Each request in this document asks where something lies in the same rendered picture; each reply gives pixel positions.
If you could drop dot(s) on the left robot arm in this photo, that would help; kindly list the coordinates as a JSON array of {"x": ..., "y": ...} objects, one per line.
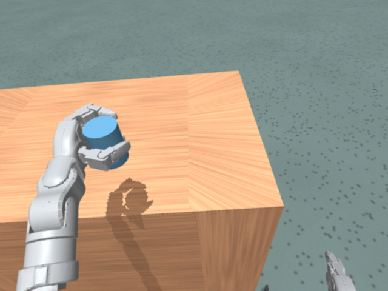
[{"x": 50, "y": 254}]

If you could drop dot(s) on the left robot hand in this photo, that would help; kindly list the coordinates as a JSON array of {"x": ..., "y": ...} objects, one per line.
[{"x": 70, "y": 141}]

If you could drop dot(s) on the right robot hand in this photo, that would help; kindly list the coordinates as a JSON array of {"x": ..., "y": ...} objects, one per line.
[{"x": 335, "y": 277}]

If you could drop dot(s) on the can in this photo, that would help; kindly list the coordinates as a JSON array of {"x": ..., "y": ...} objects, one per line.
[{"x": 103, "y": 132}]

